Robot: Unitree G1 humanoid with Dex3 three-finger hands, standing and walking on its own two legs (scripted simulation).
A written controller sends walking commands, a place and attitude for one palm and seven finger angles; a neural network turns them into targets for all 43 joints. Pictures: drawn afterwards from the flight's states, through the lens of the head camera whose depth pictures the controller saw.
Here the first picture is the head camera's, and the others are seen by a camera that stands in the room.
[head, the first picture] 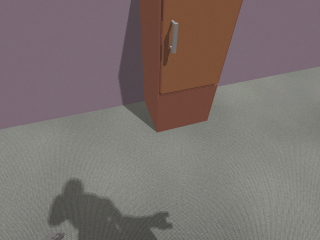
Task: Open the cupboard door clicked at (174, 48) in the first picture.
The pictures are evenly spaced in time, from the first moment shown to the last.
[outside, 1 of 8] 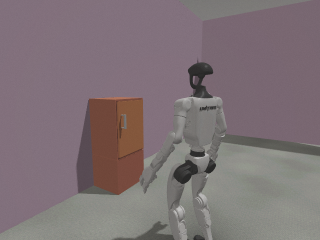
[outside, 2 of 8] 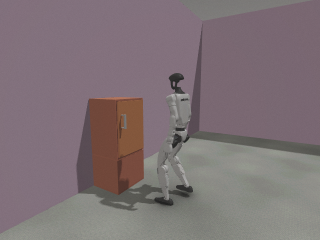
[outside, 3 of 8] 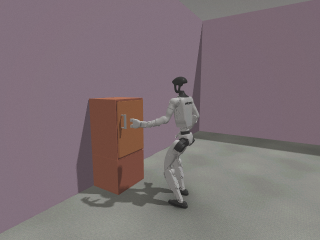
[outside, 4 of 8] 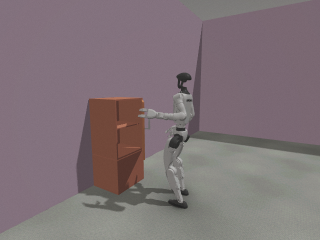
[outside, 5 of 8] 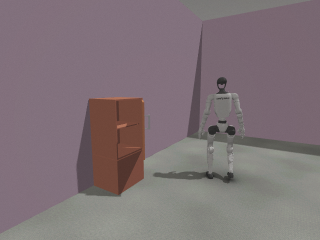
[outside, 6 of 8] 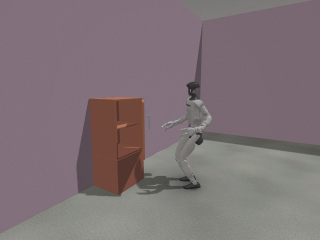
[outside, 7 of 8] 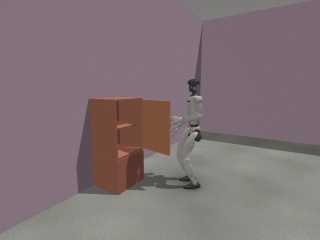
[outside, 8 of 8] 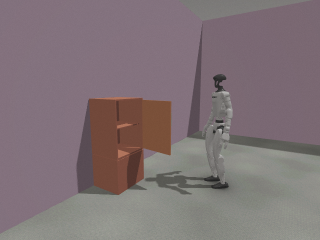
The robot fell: no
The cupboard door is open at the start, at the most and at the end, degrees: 0 82 82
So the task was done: yes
